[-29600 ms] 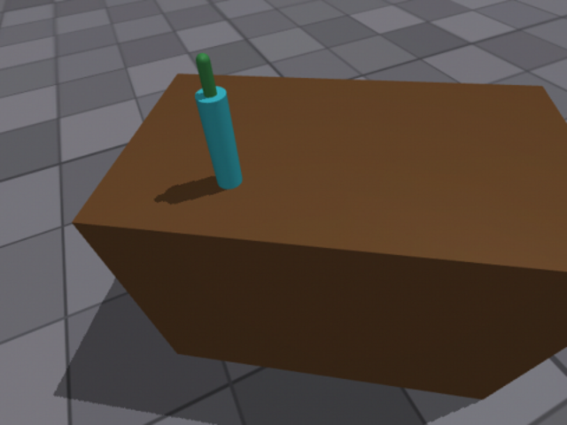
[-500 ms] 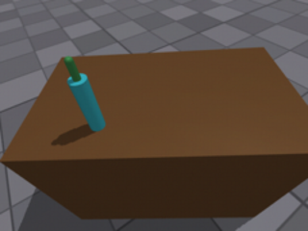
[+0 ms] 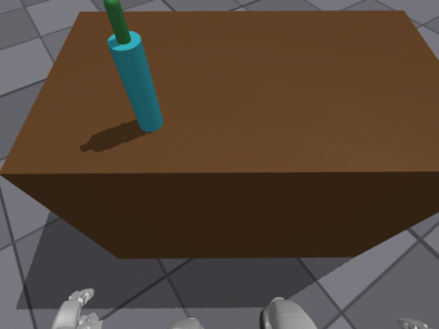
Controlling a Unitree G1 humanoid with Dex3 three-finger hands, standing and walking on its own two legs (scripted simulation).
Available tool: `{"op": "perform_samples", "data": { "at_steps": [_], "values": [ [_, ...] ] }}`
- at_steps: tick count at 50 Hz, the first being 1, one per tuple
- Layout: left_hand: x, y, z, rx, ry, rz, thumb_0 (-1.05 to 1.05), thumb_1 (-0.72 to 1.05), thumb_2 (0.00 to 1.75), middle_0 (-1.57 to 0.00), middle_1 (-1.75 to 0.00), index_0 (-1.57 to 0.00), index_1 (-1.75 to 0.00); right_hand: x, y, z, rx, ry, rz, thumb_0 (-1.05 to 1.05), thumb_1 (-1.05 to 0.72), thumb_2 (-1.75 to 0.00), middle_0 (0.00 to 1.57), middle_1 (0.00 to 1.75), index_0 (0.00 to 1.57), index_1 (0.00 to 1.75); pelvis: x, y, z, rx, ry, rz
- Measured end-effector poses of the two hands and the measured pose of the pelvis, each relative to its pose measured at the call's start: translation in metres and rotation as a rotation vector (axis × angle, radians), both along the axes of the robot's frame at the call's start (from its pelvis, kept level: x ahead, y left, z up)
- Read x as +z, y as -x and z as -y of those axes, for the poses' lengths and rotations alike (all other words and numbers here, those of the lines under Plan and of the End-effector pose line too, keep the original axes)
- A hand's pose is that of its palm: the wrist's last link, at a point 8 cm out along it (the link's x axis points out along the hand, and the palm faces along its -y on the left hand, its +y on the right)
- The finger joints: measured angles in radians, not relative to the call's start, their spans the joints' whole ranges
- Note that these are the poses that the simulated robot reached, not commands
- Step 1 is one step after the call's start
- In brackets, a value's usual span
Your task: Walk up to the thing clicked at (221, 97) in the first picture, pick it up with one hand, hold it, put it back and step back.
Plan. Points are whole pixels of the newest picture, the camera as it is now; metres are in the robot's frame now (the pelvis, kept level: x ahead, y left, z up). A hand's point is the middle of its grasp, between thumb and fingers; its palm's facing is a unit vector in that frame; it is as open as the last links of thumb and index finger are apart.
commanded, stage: step back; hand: left
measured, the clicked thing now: (135, 74) +0.53 +0.16 +0.13
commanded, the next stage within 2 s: none
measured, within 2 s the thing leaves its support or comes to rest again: neither
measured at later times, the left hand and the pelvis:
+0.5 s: hand out of the picture +0.03 +0.27 -0.14, palm faces -0.10 -0.91 -0.40, open 7.3 cm; pelvis -0.09 +0.01 +0.00, yaw -5 degrees
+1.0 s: hand out of the picture -0.10 +0.30 -0.14, palm faces -0.01 -0.94 -0.34, open 7.4 cm; pelvis -0.21 +0.04 +0.02, yaw -2 degrees
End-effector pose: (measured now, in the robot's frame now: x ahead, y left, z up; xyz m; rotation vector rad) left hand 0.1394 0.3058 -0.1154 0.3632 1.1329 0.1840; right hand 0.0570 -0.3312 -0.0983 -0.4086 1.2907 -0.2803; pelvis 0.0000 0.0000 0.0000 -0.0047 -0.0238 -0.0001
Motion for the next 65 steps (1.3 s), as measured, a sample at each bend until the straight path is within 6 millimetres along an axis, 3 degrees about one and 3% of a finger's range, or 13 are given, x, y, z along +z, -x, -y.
{"op": "perform_samples", "data": {
  "at_steps": [6, 11, 17, 25, 29, 33, 40, 45, 52, 59, 65],
  "values": [
    [0.0, 0.009, -0.011, 0.006, 0.03, -0.001, 0.0, 0.91, 0.9, -0.21, -0.3, -0.2, -0.3, 0.014, 0.036, -0.034, -0.014, -0.015, -0.037, 0.0, -0.9, -0.9, 0.2, 0.3, 0.2, 0.3, 0.012, 0.017, -0.016, -0.008, 0.028, -0.002],
    [0.003, 0.035, -0.017, -0.012, 0.032, -0.038, 0.0, 0.91, 0.9, -0.21, -0.3, -0.2, -0.3, 0.019, 0.04, -0.045, -0.027, -0.014, 0.022, 0.0, -0.9, -0.9, 0.2, 0.3, 0.2, 0.3, 0.017, 0.03, -0.024, -0.049, 0.028, -0.011],
    [0.004, 0.067, -0.02, -0.042, 0.0, -0.07, 0.0, 0.91, 0.9, -0.21, -0.3, -0.2, -0.3, 0.009, 0.042, -0.046, -0.022, -0.034, 0.122, 0.0, -0.9, -0.9, 0.21, 0.3, 0.2, 0.3, 0.01, 0.054, -0.025, -0.088, 0.011, 0.009],
    [0.02, 0.117, -0.01, -0.044, -0.032, -0.043, 0.0, 0.91, 0.9, -0.21, -0.3, -0.2, -0.3, -0.011, 0.065, -0.031, -0.033, -0.08, 0.168, 0.0, -0.9, -0.9, 0.2, 0.3, 0.2, 0.3, 0.003, 0.091, -0.014, -0.084, 0.009, 0.028],
    [0.033, 0.138, -0.011, -0.018, -0.04, -0.027, 0.0, 0.9, 0.9, -0.21, -0.3, -0.21, -0.3, -0.005, 0.085, -0.032, -0.016, -0.089, 0.144, 0.0, -0.9, -0.9, 0.2, 0.3, 0.2, 0.3, 0.012, 0.106, -0.015, -0.084, -0.028, 0.015],
    [0.038, 0.146, -0.017, -0.022, -0.047, 0.009, 0.0, 0.9, 0.9, -0.21, -0.3, -0.21, -0.3, -0.004, 0.111, -0.033, 0.009, -0.067, 0.101, 0.0, -0.9, -0.9, 0.2, 0.3, 0.2, 0.3, 0.014, 0.125, -0.021, -0.06, -0.025, -0.008],
    [0.016, 0.166, -0.038, -0.015, -0.014, 0.082, 0.0, 0.9, 0.9, -0.21, -0.3, -0.21, -0.3, -0.006, 0.155, -0.051, 0.054, -0.02, 0.051, 0.0, -0.9, -0.9, 0.2, 0.3, 0.2, 0.3, -0.001, 0.168, -0.039, -0.006, -0.027, 0.015],
    [0.011, 0.203, -0.042, 0.025, 0.025, 0.033, 0.0, 0.91, 0.9, -0.21, -0.3, -0.2, -0.3, 0.014, 0.181, -0.067, 0.063, -0.026, 0.07, 0.0, -0.9, -0.9, 0.2, 0.3, 0.2, 0.3, 0.01, 0.19, -0.043, -0.001, 0.018, 0.02],
    [0.009, 0.262, -0.042, 0.027, 0.022, -0.029, 0.0, 0.91, 0.9, -0.21, -0.3, -0.2, -0.3, 0.03, 0.192, -0.058, 0.073, 0.004, 0.155, 0.0, -0.9, -0.9, 0.21, 0.3, 0.2, 0.3, 0.015, 0.227, -0.037, -0.048, 0.029, 0.001],
    [0.004, 0.32, -0.028, -0.011, -0.029, -0.079, 0.0, 0.91, 0.9, -0.21, -0.3, -0.2, -0.3, 0.012, 0.215, -0.027, 0.073, -0.005, 0.247, 0.0, -0.9, -0.9, 0.21, 0.3, 0.2, 0.3, -0.003, 0.278, -0.018, -0.1, 0.012, 0.012],
    [0.024, 0.371, -0.011, 0.0, -0.04, -0.078, 0.0, 0.9, 0.9, -0.21, -0.3, -0.21, -0.3, 0.001, 0.265, -0.019, 0.018, -0.049, 0.21, 0.0, -0.9, -0.9, 0.2, 0.3, 0.2, 0.3, 0.005, 0.311, -0.01, -0.092, -0.021, 0.02]
  ]
}}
